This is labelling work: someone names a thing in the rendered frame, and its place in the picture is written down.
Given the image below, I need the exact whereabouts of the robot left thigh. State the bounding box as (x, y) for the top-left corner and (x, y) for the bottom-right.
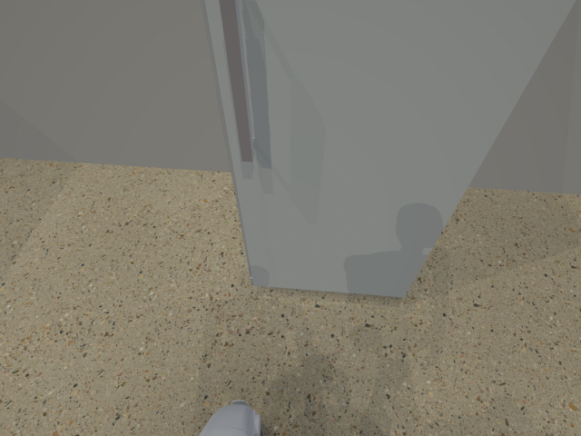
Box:
(199, 404), (261, 436)

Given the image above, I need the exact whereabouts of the handle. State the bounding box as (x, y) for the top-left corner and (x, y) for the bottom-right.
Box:
(219, 0), (254, 162)

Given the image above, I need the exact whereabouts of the fridge door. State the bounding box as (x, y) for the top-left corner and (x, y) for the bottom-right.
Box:
(204, 0), (576, 297)

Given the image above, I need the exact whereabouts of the robot left shin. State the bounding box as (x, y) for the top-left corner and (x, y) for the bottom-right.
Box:
(231, 400), (250, 408)

